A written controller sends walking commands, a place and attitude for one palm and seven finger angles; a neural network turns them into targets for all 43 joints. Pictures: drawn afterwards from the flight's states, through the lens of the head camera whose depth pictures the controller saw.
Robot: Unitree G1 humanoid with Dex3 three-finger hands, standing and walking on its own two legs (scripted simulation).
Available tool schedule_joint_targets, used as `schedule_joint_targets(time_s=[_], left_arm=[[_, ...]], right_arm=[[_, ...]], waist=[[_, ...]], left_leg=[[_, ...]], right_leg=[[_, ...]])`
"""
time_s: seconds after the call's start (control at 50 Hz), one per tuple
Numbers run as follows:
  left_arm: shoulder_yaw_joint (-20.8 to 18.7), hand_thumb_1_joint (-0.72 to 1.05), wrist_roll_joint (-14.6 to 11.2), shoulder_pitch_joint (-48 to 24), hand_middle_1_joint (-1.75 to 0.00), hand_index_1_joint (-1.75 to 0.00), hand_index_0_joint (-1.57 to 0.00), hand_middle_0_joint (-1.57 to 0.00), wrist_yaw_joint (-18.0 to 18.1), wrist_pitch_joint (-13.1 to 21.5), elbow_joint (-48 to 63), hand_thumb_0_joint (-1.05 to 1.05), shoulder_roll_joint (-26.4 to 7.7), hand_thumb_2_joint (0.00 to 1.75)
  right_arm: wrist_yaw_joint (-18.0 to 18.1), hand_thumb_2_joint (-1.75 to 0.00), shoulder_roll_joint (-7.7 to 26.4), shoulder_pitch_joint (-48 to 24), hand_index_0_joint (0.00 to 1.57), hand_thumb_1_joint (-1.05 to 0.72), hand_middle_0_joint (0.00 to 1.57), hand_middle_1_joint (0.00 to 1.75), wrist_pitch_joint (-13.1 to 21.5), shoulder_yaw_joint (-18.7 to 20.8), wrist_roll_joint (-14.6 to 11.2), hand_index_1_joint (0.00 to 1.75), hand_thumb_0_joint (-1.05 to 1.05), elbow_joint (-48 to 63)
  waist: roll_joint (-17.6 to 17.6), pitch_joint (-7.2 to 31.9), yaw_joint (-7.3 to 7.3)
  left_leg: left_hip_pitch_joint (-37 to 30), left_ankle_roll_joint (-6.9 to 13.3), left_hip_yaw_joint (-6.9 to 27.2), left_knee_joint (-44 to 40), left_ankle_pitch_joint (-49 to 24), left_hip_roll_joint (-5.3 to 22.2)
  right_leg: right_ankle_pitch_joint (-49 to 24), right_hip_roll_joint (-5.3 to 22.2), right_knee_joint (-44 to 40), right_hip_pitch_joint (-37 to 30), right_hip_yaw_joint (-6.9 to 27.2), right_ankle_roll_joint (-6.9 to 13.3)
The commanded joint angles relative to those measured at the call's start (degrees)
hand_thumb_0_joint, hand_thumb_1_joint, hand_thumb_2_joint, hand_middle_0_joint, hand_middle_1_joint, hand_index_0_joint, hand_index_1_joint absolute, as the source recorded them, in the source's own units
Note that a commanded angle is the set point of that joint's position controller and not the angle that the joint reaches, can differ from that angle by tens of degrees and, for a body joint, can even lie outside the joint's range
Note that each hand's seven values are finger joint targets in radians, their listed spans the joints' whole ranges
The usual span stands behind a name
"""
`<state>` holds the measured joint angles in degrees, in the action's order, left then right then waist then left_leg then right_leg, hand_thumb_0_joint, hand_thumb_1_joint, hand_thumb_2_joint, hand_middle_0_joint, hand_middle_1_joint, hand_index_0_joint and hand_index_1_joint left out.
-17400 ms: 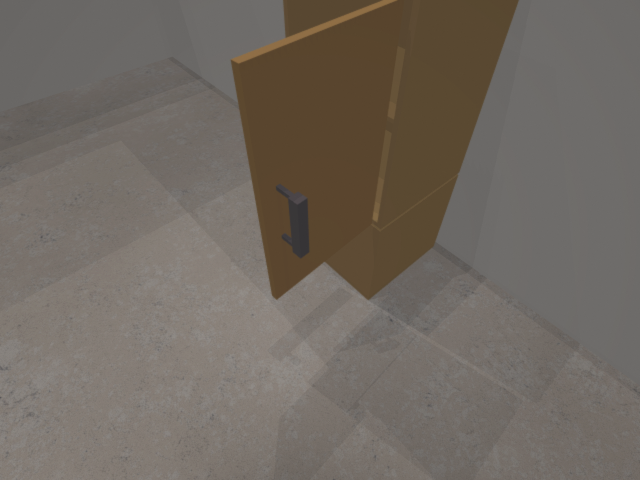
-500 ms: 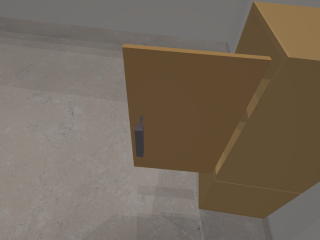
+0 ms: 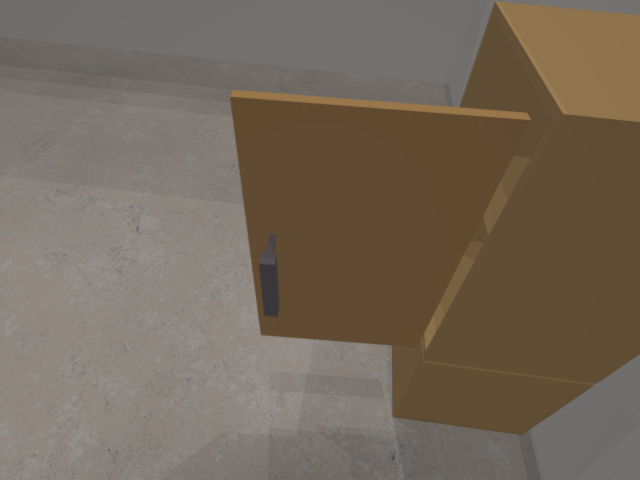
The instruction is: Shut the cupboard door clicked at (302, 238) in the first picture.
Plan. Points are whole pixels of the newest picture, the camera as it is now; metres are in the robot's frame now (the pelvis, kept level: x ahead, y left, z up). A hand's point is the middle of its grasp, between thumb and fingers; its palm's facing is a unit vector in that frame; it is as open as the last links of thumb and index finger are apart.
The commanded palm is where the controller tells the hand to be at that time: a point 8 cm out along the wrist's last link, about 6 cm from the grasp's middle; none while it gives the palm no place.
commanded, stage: shuffle to correct the standing spot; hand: left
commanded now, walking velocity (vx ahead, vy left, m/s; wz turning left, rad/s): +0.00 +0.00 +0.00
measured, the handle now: (272, 276) +0.46 +0.11 -0.08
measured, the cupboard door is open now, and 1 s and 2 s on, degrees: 93 93 93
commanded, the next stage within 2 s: come to a stop and stand still in 0.34 s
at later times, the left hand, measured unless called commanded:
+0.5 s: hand out of the picture -0.02 +0.12 -0.18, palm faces +0.01 -0.98 -0.19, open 7.4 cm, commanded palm none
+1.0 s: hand out of the picture +0.01 +0.13 -0.18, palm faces -0.01 -0.98 -0.21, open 7.3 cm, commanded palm none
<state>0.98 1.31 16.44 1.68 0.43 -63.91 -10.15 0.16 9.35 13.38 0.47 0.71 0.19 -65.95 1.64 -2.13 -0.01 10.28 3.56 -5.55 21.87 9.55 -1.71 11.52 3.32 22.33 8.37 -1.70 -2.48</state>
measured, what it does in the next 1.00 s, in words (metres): steps on the spot: left foot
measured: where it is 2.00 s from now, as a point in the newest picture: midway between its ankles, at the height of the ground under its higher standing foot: outside the picture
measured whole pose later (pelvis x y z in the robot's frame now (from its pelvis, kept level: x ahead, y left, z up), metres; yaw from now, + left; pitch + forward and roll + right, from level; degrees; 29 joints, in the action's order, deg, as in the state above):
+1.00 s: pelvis -0.01 -0.04 -0.01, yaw -1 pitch -1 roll -1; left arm 0.4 1.2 16.1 2.2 1.2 -61.1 -9.2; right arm 0.8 10.0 14.9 -0.1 0.7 0.9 -59.0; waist -1.3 -1.9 -0.8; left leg 12.7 2.3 -2.8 31.6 17.9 -0.1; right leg 14.9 -0.5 28.8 12.9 -5.5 2.0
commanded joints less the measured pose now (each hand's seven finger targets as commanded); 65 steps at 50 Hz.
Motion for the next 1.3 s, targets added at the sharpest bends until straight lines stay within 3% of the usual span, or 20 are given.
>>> schedule_joint_targets(time_s=[0.0, 0.16, 0.32, 0.38, 0.4, 0.42, 0.44, 0.5, 0.6, 0.66, 0.7, 0.74, 0.82, 0.84, 0.86, 0.88, 0.94, 0.98, 1.06, 1.28], left_arm=[[-1.2, 0.9, -0.07, 4.11, -0.3, -0.3, -0.2, -0.2, 0.69, 0.41, 1.56, 0.0, -5.59, 0.9], [-1.63, 0.9, 0.08, 6.68, -0.3, -0.3, -0.2, -0.2, 0.16, -0.83, 1.56, 0.0, -3.28, 0.9], [-3.96, 0.9, 0.86, 6.75, -0.3, -0.3, -0.2, -0.2, -1.26, -3.44, 5.8, 0.0, -2.15, 0.9], [-4.5, 0.9, 0.77, 11.25, -0.3, -0.3, -0.2, -0.2, -1.7, -3.04, 5.41, 0.0, -1.98, 0.9], [-4.72, 0.9, 1.09, 10.99, -0.3, -0.3, -0.2, -0.2, -1.45, -2.84, 5.89, 0.0, -3.61, 0.9], [-5.18, 0.9, 1.17, 10.62, -0.3, -0.3, -0.2, -0.2, -1.05, -2.8, 6.37, 0.0, -6.79, 0.9], [-5.24, 0.9, 0.96, 10.14, -0.3, -0.3, -0.2, -0.2, -0.6, -2.51, 7.22, 0.0, -6.58, 0.9], [-4.1, 0.9, 0.38, 4.6, -0.3, -0.3, -0.2, -0.2, 0.28, -0.76, 7.53, 0.0, -3.7, 0.9], [-3.55, 0.9, 0.19, 4.92, -0.3, -0.3, -0.2, -0.2, 0.38, 1.42, 5.04, 0.0, -6.2, 0.9], [-3.13, 0.9, -0.53, 3.0, -0.3, -0.3, -0.2, -0.2, 0.61, 1.33, 3.66, 0.0, -5.36, 0.9], [-3.04, 0.9, -0.58, 3.48, -0.3, -0.3, -0.2, -0.2, 0.81, 1.0, 3.31, 0.0, -4.01, 0.9], [-2.88, 0.9, -0.67, 3.04, -0.3, -0.3, -0.2, -0.2, 0.89, 0.61, 2.63, 0.0, -4.8, 0.9], [-2.26, 0.9, -0.59, 2.67, -0.3, -0.3, -0.2, -0.2, 0.7, 0.46, 1.89, 0.0, -4.16, 0.9], [-2.22, 0.9, -0.12, 8.04, -0.3, -0.3, -0.2, -0.2, 3.17, 1.91, 0.23, 0.0, -5.48, 0.9], [-2.36, 0.9, -0.29, 4.91, -0.3, -0.3, -0.2, -0.2, 2.5, 2.49, 3.57, 0.0, -8.65, 0.9], [-2.72, 0.9, -0.08, 2.03, -0.3, -0.3, -0.2, -0.2, 1.93, 2.76, 5.44, 0.0, -9.15, 0.9], [-2.21, 0.9, -0.23, -1.47, -0.3, -0.3, -0.2, -0.2, 1.12, 1.84, 7.12, 0.0, -6.57, 0.9], [-2.03, 0.9, -0.18, -0.24, -0.3, -0.3, -0.2, -0.2, 0.74, 1.08, 7.4, 0.0, -5.51, 0.9], [-1.58, 0.9, -0.33, 1.94, -0.3, -0.3, -0.2, -0.2, 0.28, 0.51, 6.66, 0.0, -4.46, 0.9], [-1.23, 0.9, -0.65, 2.0, -0.3, -0.3, -0.2, -0.2, 0.43, 0.65, 4.63, 0.0, -4.45, 0.9]], right_arm=[[0.66, -0.9, 6.52, 2.03, 0.2, -0.9, 0.2, 0.3, 0.59, 1.16, 0.09, 0.3, 0.0, 1.89], [1.62, -0.9, 6.42, 3.64, 0.2, -0.9, 0.2, 0.3, 0.58, 2.2, 0.51, 0.3, 0.0, 1.82], [3.23, -0.9, 9.91, 4.5, 0.2, -0.9, 0.2, 0.3, -0.25, 4.83, 1.22, 0.3, 0.0, 3.93], [3.33, -0.9, 9.41, 1.92, 0.2, -0.9, 0.2, 0.3, -0.53, 5.0, 1.26, 0.3, 0.0, 4.83], [3.24, -0.9, 7.28, 3.27, 0.2, -0.9, 0.2, 0.3, -0.68, 4.76, 1.05, 0.3, 0.0, 5.04], [3.01, -0.9, 3.57, 3.71, 0.2, -0.9, 0.2, 0.3, -0.75, 4.02, 0.85, 0.3, 0.0, 5.9], [3.04, -0.9, 2.67, 1.39, 0.2, -0.9, 0.2, 0.3, -1.56, 3.54, 1.11, 0.3, 0.0, 6.8], [2.33, -0.9, 1.72, 2.91, 0.2, -0.9, 0.2, 0.3, -1.69, 2.82, 1.0, 0.3, 0.0, 5.86], [1.95, -0.9, 1.99, 2.3, 0.2, -0.9, 0.2, 0.3, -0.77, 1.75, 0.43, 0.3, 0.0, 4.74], [2.28, -0.9, 1.43, 5.61, 0.2, -0.9, 0.2, 0.3, -0.44, 1.11, 0.26, 0.3, 0.0, 2.64], [2.49, -0.9, 2.76, 4.95, 0.2, -0.9, 0.2, 0.3, -0.41, 1.0, 0.38, 0.3, 0.0, 2.39], [2.39, -0.9, 2.53, 3.78, 0.2, -0.9, 0.2, 0.3, -0.19, 0.57, 0.28, 0.3, 0.0, 2.18], [2.09, -0.9, 3.11, 3.25, 0.2, -0.9, 0.2, 0.3, -0.23, 0.42, 0.4, 0.3, 0.0, 2.15], [1.63, -0.9, 5.54, -1.79, 0.2, -0.9, 0.2, 0.3, 0.99, 0.5, -0.15, 0.3, 0.0, 6.84], [1.29, -0.9, 2.57, 3.09, 0.2, -0.9, 0.2, 0.3, 0.02, 0.34, 0.05, 0.3, 0.0, 8.11], [0.8, -0.9, 2.95, 3.98, 0.2, -0.9, 0.2, 0.3, -0.5, 0.31, 0.74, 0.3, 0.0, 8.66], [0.42, -0.9, 3.97, 7.35, 0.2, -0.9, 0.2, 0.3, 0.13, 0.16, 0.91, 0.3, 0.0, 9.17], [0.62, -0.9, 4.84, 6.3, 0.2, -0.9, 0.2, 0.3, 0.91, -0.06, 1.19, 0.3, 0.0, 10.05], [0.93, -0.9, 7.04, 4.82, 0.2, -0.9, 0.2, 0.3, 1.39, -0.27, 0.93, 0.3, 0.0, 11.11], [1.37, -0.9, 5.91, 6.52, 0.2, -0.9, 0.2, 0.3, 2.02, -1.06, 0.6, 0.3, 0.0, 6.84]], waist=[[-1.66, -2.98, 0.09], [-3.86, -2.48, -0.24], [-9.39, -1.63, -0.82], [-5.06, 0.49, 1.82], [2.73, -0.38, 1.24], [12.41, -0.53, 0.92], [14.63, 0.01, 2.36], [1.05, -0.72, -0.77], [1.33, 0.42, 0.52], [1.1, 1.58, -0.57], [-0.43, 1.07, 0.66], [-4.47, 1.27, 1.06], [-2.52, -0.5, 1.01], [-3.96, -2.74, 2.31], [-1.96, 2.47, -1.11], [-3.55, 4.03, -1.07], [-1.06, -2.17, -2.58], [-6.88, -4.42, -0.66], [-2.92, -3.1, 0.87], [-2.21, -1.17, 0.62]], left_leg=[[0.96, -2.49, 8.73, -7.28, 5.31, 7.43], [1.32, -1.68, 11.44, -8.9, 8.07, 11.05], [4.34, 5.28, 17.7, -8.47, 7.43, 20.91], [9.51, 1.96, 10.98, 0.77, 1.96, 16.84], [13.07, -0.81, 5.56, 8.2, 4.74, 11.2], [17.38, -3.42, -1.91, 17.1, 12.32, 4.41], [16.59, -3.44, -0.26, 28.2, 20.19, 2.89], [15.7, -3.5, 4.8, 34.48, 15.69, 5.18], [8.33, -4.34, 4.32, 15.41, 14.16, 4.88], [-0.39, -4.02, 5.55, 2.73, 0.54, 5.49], [-1.08, -3.46, 5.91, 2.77, -6.53, 7.77], [-0.47, -3.19, 7.06, 1.12, -10.63, 8.1], [-0.34, -2.87, 7.91, -2.12, -5.28, 7.99], [3.36, -4.1, 4.19, 10.66, -3.09, 6.86], [4.3, -3.37, 5.85, 10.41, 10.4, 4.72], [3.17, -3.44, 4.76, 10.8, 10.17, 4.55], [1.74, -2.44, 7.7, 4.69, 6.46, 5.44], [8.03, -0.72, 11.99, -1.31, 6.39, 7.47], [10.56, 0.29, 14.57, -6.28, 11.7, 8.52], [3.49, -0.06, 10.95, -4.33, -2.86, 7.4]], right_leg=[[0.84, 3.72, -4.49, 4.21, 3.49, 2.43], [-0.65, 1.38, -0.36, 5.66, 1.0, 1.66], [11.1, -0.37, 17.09, 12.04, -0.16, 2.28], [1.47, -0.63, 4.26, 2.91, -0.07, 2.9], [0.08, 2.48, -2.09, 1.96, 4.39, 4.37], [-1.21, 9.55, -6.3, 1.46, 12.31, 8.23], [0.73, 12.65, -9.96, 5.94, 16.03, 11.42], [-2.12, 11.54, -7.99, 6.88, 13.14, 13.75], [-16.72, 12.09, -4.66, 1.53, 13.18, 13.1], [-20.09, 9.34, -1.55, 2.65, 9.62, 7.86], [-20.57, 6.14, -2.28, 1.78, 6.94, 3.42], [-20.73, 5.82, -0.49, -0.9, 4.97, 3.49], [-10.14, 4.97, -3.73, -0.07, 4.54, 3.93], [-36.9, 8.12, -0.85, 1.48, 8.32, 1.84], [-22.13, 11.26, -1.92, -0.06, 11.19, 5.93], [-14.43, 11.91, -2.9, 1.16, 11.42, 8.8], [11.67, 5.93, -2.54, 11.39, 5.99, 7.77], [9.08, 2.24, 1.3, 7.66, 3.26, 6.2], [5.34, 1.02, 3.8, 2.41, 1.69, 5.18], [-1.64, 2.44, 2.65, 1.33, 2.47, 4.68]])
